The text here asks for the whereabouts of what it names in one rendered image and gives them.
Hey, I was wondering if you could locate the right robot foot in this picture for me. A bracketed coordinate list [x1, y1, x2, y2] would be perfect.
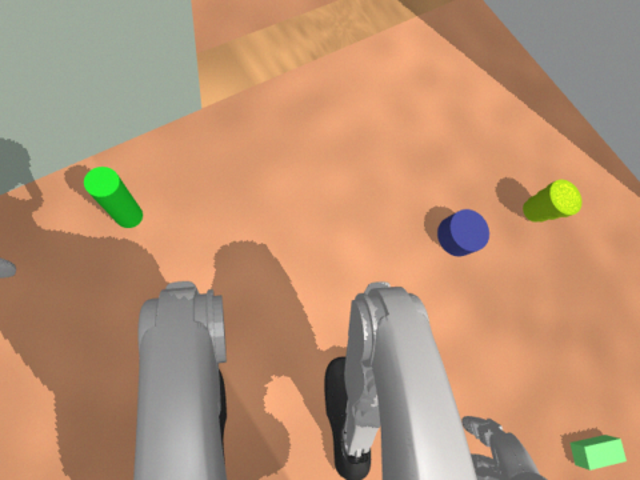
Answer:
[324, 357, 371, 480]

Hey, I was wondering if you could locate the left robot hand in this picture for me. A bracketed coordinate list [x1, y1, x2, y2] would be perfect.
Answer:
[0, 258, 16, 278]

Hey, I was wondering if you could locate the right robot hand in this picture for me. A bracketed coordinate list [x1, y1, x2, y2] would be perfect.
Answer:
[462, 416, 540, 480]

